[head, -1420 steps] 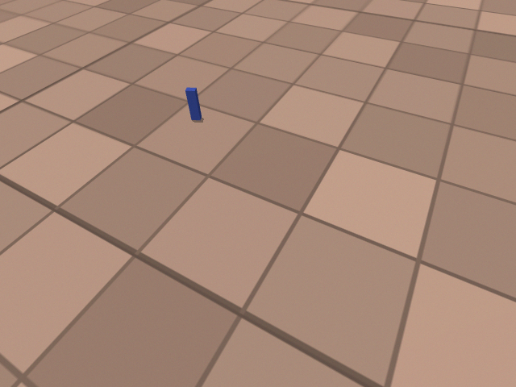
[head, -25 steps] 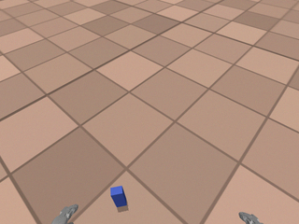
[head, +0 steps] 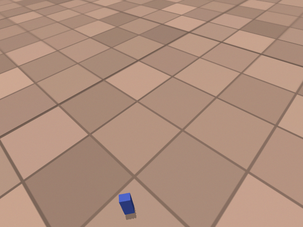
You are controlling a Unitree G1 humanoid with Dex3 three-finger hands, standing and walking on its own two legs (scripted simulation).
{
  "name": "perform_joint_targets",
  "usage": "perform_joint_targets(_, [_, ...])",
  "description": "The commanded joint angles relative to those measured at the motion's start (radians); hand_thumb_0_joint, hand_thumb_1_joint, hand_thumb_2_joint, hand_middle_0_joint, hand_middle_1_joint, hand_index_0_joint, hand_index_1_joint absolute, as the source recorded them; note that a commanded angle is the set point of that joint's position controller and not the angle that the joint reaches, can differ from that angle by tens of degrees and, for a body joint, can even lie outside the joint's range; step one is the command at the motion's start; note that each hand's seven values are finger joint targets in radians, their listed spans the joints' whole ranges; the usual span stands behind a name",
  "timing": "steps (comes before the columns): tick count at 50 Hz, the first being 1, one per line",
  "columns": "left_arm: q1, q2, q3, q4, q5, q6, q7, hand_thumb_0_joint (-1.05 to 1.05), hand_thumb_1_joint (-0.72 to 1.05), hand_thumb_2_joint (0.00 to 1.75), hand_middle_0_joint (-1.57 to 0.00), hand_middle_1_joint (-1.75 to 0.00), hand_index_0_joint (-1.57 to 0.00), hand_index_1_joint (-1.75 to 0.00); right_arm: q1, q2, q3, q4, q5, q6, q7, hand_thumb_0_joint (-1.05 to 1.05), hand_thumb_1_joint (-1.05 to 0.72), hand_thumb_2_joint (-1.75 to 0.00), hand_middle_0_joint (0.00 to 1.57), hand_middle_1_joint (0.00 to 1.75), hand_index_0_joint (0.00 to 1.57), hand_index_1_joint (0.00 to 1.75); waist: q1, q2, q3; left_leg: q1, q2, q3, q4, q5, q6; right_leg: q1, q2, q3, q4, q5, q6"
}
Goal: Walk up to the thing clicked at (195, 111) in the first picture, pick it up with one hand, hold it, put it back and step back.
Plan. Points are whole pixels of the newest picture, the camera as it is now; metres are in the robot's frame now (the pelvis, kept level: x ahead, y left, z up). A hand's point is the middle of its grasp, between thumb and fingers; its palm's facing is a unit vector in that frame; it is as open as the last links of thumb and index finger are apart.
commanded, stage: stand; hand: left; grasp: from the side
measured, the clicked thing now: (127, 204) +0.41 +0.21 -0.67
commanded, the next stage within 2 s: step back in 1.54 s
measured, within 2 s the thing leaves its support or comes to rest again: neither
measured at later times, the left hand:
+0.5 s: hand out of the picture +0.06 +0.24 -0.16, palm faces -0.01 -0.94 -0.34, open 7.4 cm
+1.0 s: hand out of the picture +0.10 +0.24 -0.15, palm faces +0.00 -0.94 -0.34, open 7.4 cm
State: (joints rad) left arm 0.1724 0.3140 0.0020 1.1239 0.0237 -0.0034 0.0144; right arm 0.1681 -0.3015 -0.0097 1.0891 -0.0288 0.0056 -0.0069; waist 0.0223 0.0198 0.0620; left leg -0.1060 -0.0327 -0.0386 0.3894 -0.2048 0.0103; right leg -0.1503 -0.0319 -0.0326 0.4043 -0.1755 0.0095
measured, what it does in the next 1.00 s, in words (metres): stands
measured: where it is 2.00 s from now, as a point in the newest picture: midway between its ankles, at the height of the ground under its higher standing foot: outside the picture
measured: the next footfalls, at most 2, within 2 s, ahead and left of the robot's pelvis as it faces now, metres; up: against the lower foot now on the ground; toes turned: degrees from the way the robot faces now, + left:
left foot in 1.84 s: -0.01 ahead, +0.14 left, +0.00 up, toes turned -1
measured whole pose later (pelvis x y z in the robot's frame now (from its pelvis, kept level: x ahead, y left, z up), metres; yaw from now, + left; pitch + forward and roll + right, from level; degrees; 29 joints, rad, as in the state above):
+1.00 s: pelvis +0.02 -0.01 +0.01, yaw +0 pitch -3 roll +0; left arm 0.09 0.32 0.01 1.17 0.01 -0.01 0.00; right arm 0.11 -0.34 0.00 1.13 -0.02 -0.01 -0.01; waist 0.01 0.02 0.06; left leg -0.06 -0.01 -0.04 0.30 -0.19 -0.01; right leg -0.11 -0.01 -0.03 0.31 -0.16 0.00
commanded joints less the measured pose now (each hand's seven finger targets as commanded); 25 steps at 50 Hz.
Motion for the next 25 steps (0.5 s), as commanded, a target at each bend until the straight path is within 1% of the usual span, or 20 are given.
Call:
perform_joint_targets(1, [-0.053, 0.205, 0.040, -0.029, 0.004, -0.027, 0.016, 0.00, 0.90, 0.90, -0.20, -0.30, -0.20, -0.30, -0.037, -0.200, -0.045, -0.034, 0.003, -0.019, -0.013, 0.00, -0.90, -0.90, 0.20, 0.30, 0.20, 0.30, -0.009, -0.033, 0.004, -0.077, 0.111, -0.114, -0.116, -0.053, 0.014, 0.005, -0.088, 0.116, -0.119, -0.102, -0.024])
perform_joint_targets(2, [-0.060, 0.208, 0.039, -0.027, 0.004, -0.027, 0.015, 0.00, 0.90, 0.90, -0.20, -0.30, -0.20, -0.30, -0.028, -0.202, -0.044, -0.031, 0.004, -0.017, -0.011, 0.00, -0.90, -0.90, 0.20, 0.30, 0.20, 0.30, -0.016, -0.022, 0.014, -0.101, 0.105, -0.111, -0.119, -0.075, 0.013, 0.006, -0.084, 0.116, -0.126, -0.112, -0.020])
perform_joint_targets(3, [-0.057, 0.215, 0.041, -0.024, 0.005, -0.027, 0.016, 0.00, 0.90, 0.90, -0.20, -0.30, -0.20, -0.30, -0.039, -0.201, -0.045, -0.031, 0.003, -0.017, -0.011, 0.00, -0.90, -0.90, 0.20, 0.30, 0.20, 0.30, -0.010, -0.031, 0.003, -0.088, 0.109, -0.114, -0.116, -0.065, 0.014, 0.007, -0.089, 0.117, -0.128, -0.118, -0.023])
perform_joint_targets(4, [-0.061, 0.211, 0.041, -0.022, 0.003, -0.028, 0.016, 0.00, 0.90, 0.90, -0.20, -0.30, -0.20, -0.30, -0.038, -0.196, -0.043, -0.029, 0.004, -0.018, -0.011, 0.00, -0.90, -0.90, 0.20, 0.30, 0.20, 0.30, -0.011, -0.031, -0.014, -0.080, 0.111, -0.112, -0.111, -0.041, 0.015, 0.016, -0.094, 0.121, -0.131, -0.100, -0.024])
perform_joint_targets(5, [-0.064, 0.210, 0.040, -0.017, 0.004, -0.028, 0.016, 0.00, 0.90, 0.90, -0.20, -0.30, -0.20, -0.30, -0.040, -0.194, -0.041, -0.026, 0.005, -0.017, -0.009, 0.00, -0.90, -0.90, 0.20, 0.30, 0.20, 0.30, -0.011, -0.029, 0.004, -0.088, 0.107, -0.111, -0.112, -0.048, 0.014, 0.008, -0.090, 0.120, -0.135, -0.114, -0.022])
perform_joint_targets(6, [-0.075, 0.217, 0.042, -0.018, 0.004, -0.030, 0.016, 0.00, 0.90, 0.90, -0.20, -0.30, -0.20, -0.30, -0.034, -0.192, -0.040, -0.024, 0.004, -0.016, -0.009, 0.00, -0.90, -0.90, 0.20, 0.30, 0.20, 0.30, -0.014, -0.038, 0.000, -0.087, 0.105, -0.106, -0.107, -0.049, 0.014, 0.007, -0.095, 0.128, -0.145, -0.131, -0.022])
perform_joint_targets(8, [-0.078, 0.219, 0.042, -0.014, 0.000, -0.030, 0.015, 0.00, 0.90, 0.90, -0.20, -0.30, -0.20, -0.30, -0.027, -0.195, -0.039, -0.017, 0.005, -0.018, -0.009, 0.00, -0.90, -0.90, 0.20, 0.30, 0.20, 0.30, -0.015, -0.030, -0.015, -0.075, 0.109, -0.106, -0.107, -0.028, 0.014, 0.016, -0.100, 0.132, -0.148, -0.116, -0.025])
perform_joint_targets(9, [-0.075, 0.215, 0.041, -0.010, 0.000, -0.031, 0.015, 0.00, 0.90, 0.90, -0.20, -0.30, -0.20, -0.30, -0.037, -0.195, -0.039, -0.017, 0.005, -0.020, -0.009, 0.00, -0.90, -0.90, 0.20, 0.30, 0.20, 0.30, -0.012, -0.028, -0.027, -0.066, 0.113, -0.106, -0.107, -0.001, 0.016, 0.024, -0.102, 0.128, -0.144, -0.089, -0.027])
perform_joint_targets(10, [-0.078, 0.219, 0.042, -0.010, 0.001, -0.031, 0.015, 0.00, 0.90, 0.90, -0.20, -0.30, -0.20, -0.30, -0.038, -0.198, -0.039, -0.016, 0.005, -0.022, -0.009, 0.00, -0.90, -0.90, 0.20, 0.30, 0.20, 0.30, -0.012, -0.031, -0.022, -0.067, 0.111, -0.106, -0.111, 0.001, 0.013, 0.020, -0.097, 0.126, -0.144, -0.087, -0.024])
perform_joint_targets(12, [-0.087, 0.221, 0.042, -0.008, 0.000, -0.030, 0.015, 0.00, 0.90, 0.90, -0.20, -0.30, -0.20, -0.30, -0.036, -0.200, -0.039, -0.012, 0.006, -0.020, -0.009, 0.00, -0.90, -0.90, 0.20, 0.30, 0.20, 0.30, -0.011, -0.032, -0.013, -0.083, 0.112, -0.103, -0.108, -0.014, 0.014, 0.026, -0.100, 0.130, -0.150, -0.106, -0.023])
perform_joint_targets(13, [-0.089, 0.217, 0.042, -0.008, -0.002, -0.031, 0.014, 0.00, 0.90, 0.90, -0.20, -0.30, -0.20, -0.30, -0.033, -0.202, -0.037, -0.010, 0.005, -0.020, -0.010, 0.00, -0.90, -0.90, 0.20, 0.30, 0.20, 0.30, -0.012, -0.030, -0.024, -0.078, 0.117, -0.103, -0.106, -0.003, 0.016, 0.033, -0.104, 0.132, -0.150, -0.087, -0.024])
perform_joint_targets(17, [-0.090, 0.223, 0.042, 0.000, -0.003, -0.028, 0.011, 0.00, 0.90, 0.90, -0.20, -0.30, -0.20, -0.30, -0.033, -0.203, -0.032, -0.004, 0.006, -0.021, -0.010, 0.00, -0.90, -0.90, 0.20, 0.30, 0.20, 0.30, -0.008, -0.017, -0.012, -0.086, 0.116, -0.104, -0.119, -0.021, 0.012, 0.029, -0.097, 0.126, -0.146, -0.097, -0.025])
perform_joint_targets(20, [-0.088, 0.216, 0.042, 0.001, -0.005, -0.027, 0.009, 0.00, 0.90, 0.90, -0.20, -0.30, -0.20, -0.30, -0.034, -0.206, -0.030, -0.003, 0.007, -0.022, -0.011, 0.00, -0.90, -0.90, 0.20, 0.30, 0.20, 0.30, -0.008, -0.001, -0.028, -0.088, 0.124, -0.104, -0.123, -0.007, 0.014, 0.051, -0.095, 0.120, -0.133, -0.044, -0.029])
perform_joint_targets(22, [-0.091, 0.217, 0.042, 0.002, -0.007, -0.028, 0.008, 0.00, 0.90, 0.90, -0.20, -0.30, -0.20, -0.30, -0.037, -0.212, -0.029, -0.002, 0.008, -0.027, -0.013, 0.00, -0.90, -0.90, 0.20, 0.30, 0.20, 0.30, -0.007, -0.003, -0.052, -0.060, 0.129, -0.103, -0.126, 0.053, 0.011, 0.069, -0.098, 0.119, -0.125, 0.010, -0.031])
perform_joint_targets(25, [-0.097, 0.209, 0.040, 0.001, -0.009, -0.030, 0.008, 0.00, 0.90, 0.90, -0.20, -0.30, -0.20, -0.30, -0.041, -0.219, -0.027, -0.001, 0.011, -0.031, -0.015, 0.00, -0.90, -0.90, 0.20, 0.30, 0.20, 0.30, -0.008, -0.002, -0.064, -0.048, 0.136, -0.102, -0.127, 0.104, 0.011, 0.090, -0.099, 0.111, -0.114, 0.088, -0.029])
